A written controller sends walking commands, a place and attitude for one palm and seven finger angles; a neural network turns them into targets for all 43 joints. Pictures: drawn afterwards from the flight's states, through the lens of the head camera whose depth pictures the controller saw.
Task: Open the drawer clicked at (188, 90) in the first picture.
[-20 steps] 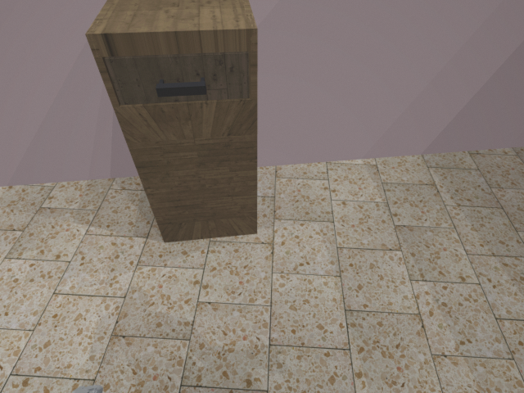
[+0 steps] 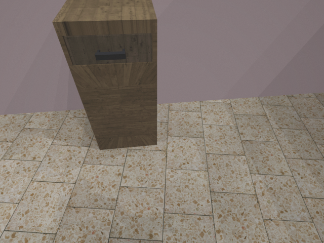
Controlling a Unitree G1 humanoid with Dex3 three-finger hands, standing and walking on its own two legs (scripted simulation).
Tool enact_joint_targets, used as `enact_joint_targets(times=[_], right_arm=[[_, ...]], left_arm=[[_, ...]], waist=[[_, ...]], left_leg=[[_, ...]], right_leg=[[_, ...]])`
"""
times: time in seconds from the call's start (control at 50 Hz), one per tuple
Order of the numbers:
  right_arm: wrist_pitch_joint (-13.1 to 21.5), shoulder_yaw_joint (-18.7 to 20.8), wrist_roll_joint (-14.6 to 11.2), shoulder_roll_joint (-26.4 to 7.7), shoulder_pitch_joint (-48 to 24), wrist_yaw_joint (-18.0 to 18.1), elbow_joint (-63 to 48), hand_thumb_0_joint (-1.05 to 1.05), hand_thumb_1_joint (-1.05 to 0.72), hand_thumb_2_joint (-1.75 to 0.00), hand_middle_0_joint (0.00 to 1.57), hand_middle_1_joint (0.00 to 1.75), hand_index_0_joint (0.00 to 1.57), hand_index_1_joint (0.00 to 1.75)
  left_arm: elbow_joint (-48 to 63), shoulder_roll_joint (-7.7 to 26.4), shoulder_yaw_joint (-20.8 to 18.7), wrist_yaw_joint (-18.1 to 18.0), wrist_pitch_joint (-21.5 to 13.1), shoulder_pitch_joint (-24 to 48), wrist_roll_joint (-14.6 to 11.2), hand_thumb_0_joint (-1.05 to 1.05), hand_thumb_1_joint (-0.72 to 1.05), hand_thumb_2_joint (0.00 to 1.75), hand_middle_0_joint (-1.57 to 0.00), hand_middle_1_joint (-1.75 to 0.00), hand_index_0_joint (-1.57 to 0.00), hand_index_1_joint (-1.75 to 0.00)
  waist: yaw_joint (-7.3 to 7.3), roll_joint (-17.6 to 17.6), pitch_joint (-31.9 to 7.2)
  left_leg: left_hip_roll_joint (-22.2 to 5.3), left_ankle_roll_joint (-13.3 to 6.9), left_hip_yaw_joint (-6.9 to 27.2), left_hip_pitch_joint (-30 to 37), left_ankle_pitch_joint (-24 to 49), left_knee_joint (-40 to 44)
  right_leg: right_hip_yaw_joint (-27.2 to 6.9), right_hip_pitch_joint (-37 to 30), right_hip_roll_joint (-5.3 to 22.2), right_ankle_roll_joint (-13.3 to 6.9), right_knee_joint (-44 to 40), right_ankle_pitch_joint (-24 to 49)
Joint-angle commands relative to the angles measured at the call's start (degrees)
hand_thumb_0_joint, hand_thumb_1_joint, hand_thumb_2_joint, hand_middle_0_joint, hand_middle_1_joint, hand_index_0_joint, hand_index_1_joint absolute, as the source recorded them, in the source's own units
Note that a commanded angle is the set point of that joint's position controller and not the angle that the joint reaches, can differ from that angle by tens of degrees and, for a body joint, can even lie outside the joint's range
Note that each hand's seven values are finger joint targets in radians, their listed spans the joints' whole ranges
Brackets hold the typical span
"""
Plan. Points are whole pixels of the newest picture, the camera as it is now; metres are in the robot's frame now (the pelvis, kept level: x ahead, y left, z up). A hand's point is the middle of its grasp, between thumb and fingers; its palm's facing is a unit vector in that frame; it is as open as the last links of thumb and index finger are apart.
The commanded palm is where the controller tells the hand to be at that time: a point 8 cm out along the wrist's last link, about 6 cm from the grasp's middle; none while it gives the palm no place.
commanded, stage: stand and wait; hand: left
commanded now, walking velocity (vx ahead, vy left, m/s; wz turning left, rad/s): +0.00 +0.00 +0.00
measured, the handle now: (111, 53) +0.88 +0.30 +0.02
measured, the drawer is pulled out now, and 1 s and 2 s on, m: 0.00 0.00 0.00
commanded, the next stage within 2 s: look at it before walking up in 0.42 s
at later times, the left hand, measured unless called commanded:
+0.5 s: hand out of the picture +0.07 +0.24 -0.15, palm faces -0.03 -0.94 -0.34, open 7.4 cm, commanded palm none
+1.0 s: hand out of the picture +0.07 +0.24 -0.15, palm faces -0.03 -0.94 -0.34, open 7.4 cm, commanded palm none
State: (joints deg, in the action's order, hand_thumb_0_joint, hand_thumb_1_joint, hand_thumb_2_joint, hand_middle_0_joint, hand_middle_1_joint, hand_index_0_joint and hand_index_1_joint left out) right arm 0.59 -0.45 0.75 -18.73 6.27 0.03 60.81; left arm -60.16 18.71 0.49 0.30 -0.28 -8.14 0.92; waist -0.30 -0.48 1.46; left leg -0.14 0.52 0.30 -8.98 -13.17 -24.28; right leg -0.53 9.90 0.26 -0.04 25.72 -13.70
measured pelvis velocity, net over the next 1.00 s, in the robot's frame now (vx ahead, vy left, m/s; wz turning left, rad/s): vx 0.00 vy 0.00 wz -0.01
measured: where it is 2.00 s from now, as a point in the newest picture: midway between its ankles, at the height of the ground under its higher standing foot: outside the picture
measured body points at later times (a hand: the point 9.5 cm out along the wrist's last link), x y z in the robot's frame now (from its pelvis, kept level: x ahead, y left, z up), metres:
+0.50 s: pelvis -0.01 -0.01 +0.00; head -0.01 -0.01 +0.45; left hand +0.07 +0.29 -0.13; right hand +0.06 -0.30 -0.13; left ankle +0.00 +0.13 -0.74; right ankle +0.00 -0.12 -0.74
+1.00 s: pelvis +0.00 +0.00 +0.00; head +0.00 -0.01 +0.45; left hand +0.08 +0.29 -0.13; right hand +0.08 -0.30 -0.13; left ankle +0.00 +0.13 -0.74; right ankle +0.00 -0.12 -0.74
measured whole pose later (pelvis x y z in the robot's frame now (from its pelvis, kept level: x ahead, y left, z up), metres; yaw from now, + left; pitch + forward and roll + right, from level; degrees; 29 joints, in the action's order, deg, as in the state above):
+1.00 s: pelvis +0.00 +0.00 +0.00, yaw +0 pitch -2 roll +0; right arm 0.8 -0.6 0.4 -19.5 6.6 0.0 63.8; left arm -62.4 19.6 0.2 0.3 -0.7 -7.8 1.0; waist -0.1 -0.2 1.8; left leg -0.9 1.0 0.1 -7.5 -11.2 -20.8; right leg -0.8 8.5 -0.4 -0.4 22.1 -11.5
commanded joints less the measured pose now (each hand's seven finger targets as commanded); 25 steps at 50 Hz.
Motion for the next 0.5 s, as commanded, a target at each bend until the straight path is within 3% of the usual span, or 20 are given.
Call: enact_joint_targets(times=[0.0,0.48], right_arm=[[1.2,2.7,0.0,-11.6,-3.1,0.7,-3.3,0.00,-0.90,-0.90,0.20,0.30,0.20,0.30],[1.2,2.4,-0.1,-12.2,-1.5,0.6,-0.7,0.00,-0.90,-0.90,0.20,0.30,0.20,0.30]], left_arm=[[3.6,12.3,-2.6,-1.1,-1.3,3.0,-0.4,0.00,0.90,0.90,-0.20,-0.30,-0.20,-0.30],[1.8,12.7,-2.5,-0.9,-1.3,3.0,-0.3,0.00,0.90,0.90,-0.20,-0.30,-0.20,-0.30]], waist=[[0.18,0.4,-3.3],[0.29,0.4,-2.0]], left_leg=[[-5.8,-2.3,4.8,0.2,7.7,3.9],[-6.2,-2.0,5.2,0.2,4.4,6.2]], right_leg=[[-5.8,-0.5,6.6,-2.1,-5.3,8.2],[-6.5,0.6,6.3,-1.9,-7.8,2.9]])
